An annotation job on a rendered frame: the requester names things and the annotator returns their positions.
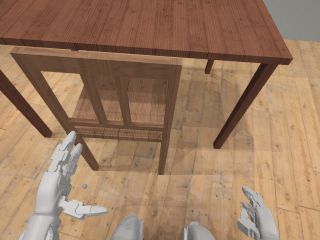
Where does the left robot hand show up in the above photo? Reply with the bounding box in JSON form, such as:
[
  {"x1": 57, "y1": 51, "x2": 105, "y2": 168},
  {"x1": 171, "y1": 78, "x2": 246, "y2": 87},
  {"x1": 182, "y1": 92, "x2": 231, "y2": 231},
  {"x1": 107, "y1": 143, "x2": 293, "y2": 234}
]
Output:
[{"x1": 34, "y1": 131, "x2": 109, "y2": 221}]

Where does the robot left thigh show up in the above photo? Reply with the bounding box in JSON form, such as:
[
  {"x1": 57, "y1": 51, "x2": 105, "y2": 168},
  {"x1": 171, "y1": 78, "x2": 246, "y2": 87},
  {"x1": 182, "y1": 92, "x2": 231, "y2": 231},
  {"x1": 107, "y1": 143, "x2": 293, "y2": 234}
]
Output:
[{"x1": 110, "y1": 216, "x2": 144, "y2": 240}]

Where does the right robot hand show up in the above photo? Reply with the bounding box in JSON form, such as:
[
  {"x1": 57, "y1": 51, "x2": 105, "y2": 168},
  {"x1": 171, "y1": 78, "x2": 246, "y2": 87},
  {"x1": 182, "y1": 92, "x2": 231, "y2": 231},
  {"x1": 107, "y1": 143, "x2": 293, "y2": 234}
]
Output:
[{"x1": 237, "y1": 185, "x2": 280, "y2": 240}]

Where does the table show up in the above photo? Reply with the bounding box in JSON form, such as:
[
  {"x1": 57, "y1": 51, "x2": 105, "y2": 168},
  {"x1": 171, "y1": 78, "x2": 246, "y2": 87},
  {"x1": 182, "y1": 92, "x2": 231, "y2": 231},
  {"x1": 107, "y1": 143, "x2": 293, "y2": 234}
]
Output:
[{"x1": 0, "y1": 0, "x2": 293, "y2": 149}]

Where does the left robot shin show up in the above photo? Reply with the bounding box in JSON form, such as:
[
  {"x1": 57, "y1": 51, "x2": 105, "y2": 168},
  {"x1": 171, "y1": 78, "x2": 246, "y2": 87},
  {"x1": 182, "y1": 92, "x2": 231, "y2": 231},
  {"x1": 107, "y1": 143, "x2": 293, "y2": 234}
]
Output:
[{"x1": 127, "y1": 213, "x2": 137, "y2": 217}]

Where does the chair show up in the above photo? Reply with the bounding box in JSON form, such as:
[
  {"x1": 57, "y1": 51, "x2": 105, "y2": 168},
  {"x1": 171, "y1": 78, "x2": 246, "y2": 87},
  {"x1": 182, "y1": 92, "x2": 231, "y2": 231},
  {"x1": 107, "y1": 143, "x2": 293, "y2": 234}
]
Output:
[{"x1": 10, "y1": 46, "x2": 183, "y2": 175}]

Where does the robot left forearm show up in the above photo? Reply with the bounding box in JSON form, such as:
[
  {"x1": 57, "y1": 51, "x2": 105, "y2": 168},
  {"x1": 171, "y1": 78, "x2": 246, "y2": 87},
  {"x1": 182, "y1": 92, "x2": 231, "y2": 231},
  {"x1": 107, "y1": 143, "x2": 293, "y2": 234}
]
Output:
[{"x1": 18, "y1": 213, "x2": 62, "y2": 240}]

